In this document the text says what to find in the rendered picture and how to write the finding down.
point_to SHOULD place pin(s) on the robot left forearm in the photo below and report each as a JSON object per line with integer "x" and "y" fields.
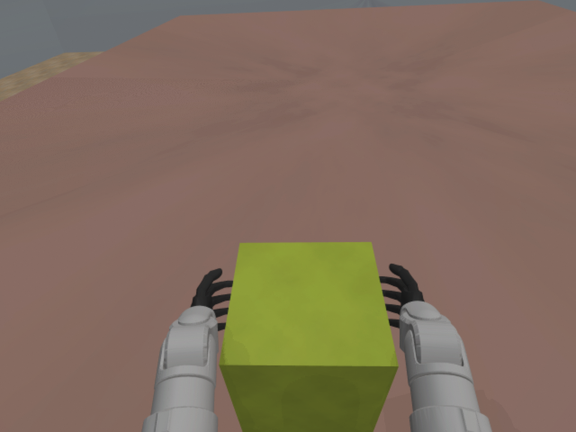
{"x": 183, "y": 398}

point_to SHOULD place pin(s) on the carton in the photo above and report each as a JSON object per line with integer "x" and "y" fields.
{"x": 307, "y": 345}

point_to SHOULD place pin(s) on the robot right forearm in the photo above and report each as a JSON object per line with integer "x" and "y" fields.
{"x": 439, "y": 376}

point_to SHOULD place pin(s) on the robot left hand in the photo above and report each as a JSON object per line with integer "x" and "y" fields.
{"x": 206, "y": 289}

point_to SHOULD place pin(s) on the robot right hand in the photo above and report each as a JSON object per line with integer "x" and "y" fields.
{"x": 409, "y": 291}

